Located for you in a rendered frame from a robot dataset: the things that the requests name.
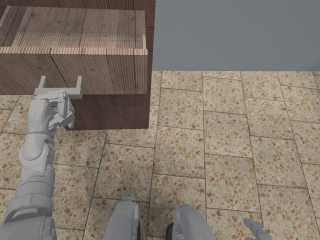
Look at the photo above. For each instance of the handle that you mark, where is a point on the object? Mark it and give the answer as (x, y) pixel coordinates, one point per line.
(73, 93)

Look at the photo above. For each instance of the drawer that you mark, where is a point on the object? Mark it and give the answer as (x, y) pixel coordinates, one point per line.
(107, 47)

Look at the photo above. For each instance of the robot left forearm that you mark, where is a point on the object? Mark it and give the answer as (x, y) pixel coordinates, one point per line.
(33, 194)

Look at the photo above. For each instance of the left robot upper arm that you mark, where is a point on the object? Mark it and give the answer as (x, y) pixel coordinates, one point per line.
(35, 228)

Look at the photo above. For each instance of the left robot hand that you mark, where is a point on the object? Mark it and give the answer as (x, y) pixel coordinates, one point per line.
(42, 110)

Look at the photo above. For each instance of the cabinet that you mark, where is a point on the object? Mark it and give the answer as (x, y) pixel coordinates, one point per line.
(107, 111)

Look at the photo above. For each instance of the right robot shin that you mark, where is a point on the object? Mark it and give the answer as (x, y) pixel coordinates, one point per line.
(176, 236)

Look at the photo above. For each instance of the right robot hand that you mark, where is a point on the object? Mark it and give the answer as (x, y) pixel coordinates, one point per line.
(257, 230)

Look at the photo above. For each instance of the robot left thigh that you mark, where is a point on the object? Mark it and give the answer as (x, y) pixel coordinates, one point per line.
(123, 220)

